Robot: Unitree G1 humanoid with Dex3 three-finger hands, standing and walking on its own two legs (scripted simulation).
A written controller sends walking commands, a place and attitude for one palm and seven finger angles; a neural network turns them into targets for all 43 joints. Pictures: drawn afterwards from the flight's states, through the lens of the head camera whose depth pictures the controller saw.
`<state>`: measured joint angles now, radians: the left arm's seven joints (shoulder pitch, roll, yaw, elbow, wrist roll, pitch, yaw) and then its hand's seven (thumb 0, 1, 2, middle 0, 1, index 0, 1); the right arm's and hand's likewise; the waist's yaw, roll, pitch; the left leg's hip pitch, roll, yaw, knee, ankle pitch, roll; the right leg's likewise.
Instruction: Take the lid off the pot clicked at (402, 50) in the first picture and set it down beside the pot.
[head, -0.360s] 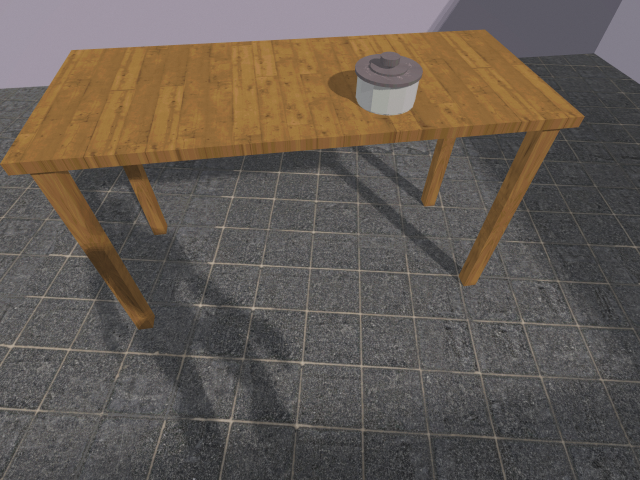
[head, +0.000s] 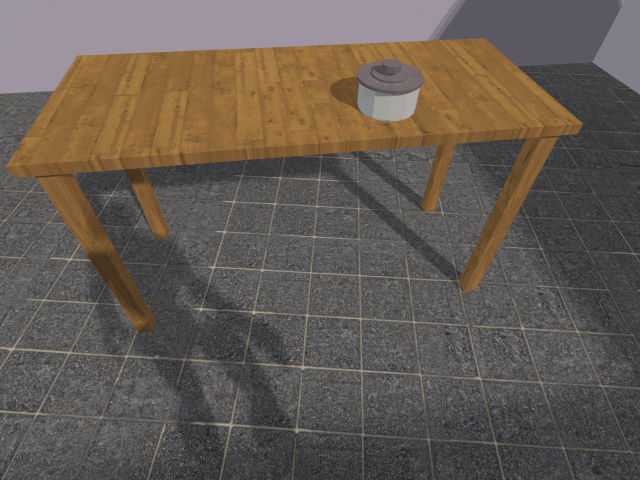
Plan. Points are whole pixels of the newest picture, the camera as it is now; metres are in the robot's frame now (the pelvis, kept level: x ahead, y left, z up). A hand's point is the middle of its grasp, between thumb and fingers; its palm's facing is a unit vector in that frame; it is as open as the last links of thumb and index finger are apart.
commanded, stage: look at it before walking up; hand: left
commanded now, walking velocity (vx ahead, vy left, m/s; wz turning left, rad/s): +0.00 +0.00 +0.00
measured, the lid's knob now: (391, 66) +0.98 -0.11 +0.08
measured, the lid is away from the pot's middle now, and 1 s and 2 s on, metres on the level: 0.00 0.00 0.00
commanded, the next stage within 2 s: walk to a spot facing it in 0.28 s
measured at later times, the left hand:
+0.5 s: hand out of the picture +0.04 +0.22 -0.17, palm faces -0.01 -0.96 -0.28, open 7.4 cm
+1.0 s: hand out of the picture +0.04 +0.16 -0.16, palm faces -0.17 -0.95 -0.28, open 7.4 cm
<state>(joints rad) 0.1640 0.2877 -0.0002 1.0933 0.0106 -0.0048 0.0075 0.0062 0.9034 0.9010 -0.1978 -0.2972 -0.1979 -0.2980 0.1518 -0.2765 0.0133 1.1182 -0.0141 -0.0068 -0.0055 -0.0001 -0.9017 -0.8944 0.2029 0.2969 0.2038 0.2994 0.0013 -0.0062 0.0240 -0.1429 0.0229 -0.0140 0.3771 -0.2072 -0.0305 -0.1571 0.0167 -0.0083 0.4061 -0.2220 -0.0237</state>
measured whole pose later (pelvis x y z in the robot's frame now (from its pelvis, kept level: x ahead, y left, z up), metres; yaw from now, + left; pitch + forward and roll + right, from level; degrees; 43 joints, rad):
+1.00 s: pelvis -0.02 -0.04 +0.00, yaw -15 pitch +1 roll +3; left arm 0.30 0.19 0.06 0.94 0.01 0.03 0.01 0.01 0.90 0.90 -0.20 -0.30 -0.20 -0.30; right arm 0.13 -0.23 -0.06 0.94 -0.02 0.05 -0.01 0.00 -0.90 -0.89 0.20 0.30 0.20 0.30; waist 0.04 0.00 0.08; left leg -0.46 0.03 -0.02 1.06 -0.37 -0.05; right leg -0.30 0.10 0.11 0.49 -0.19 -0.10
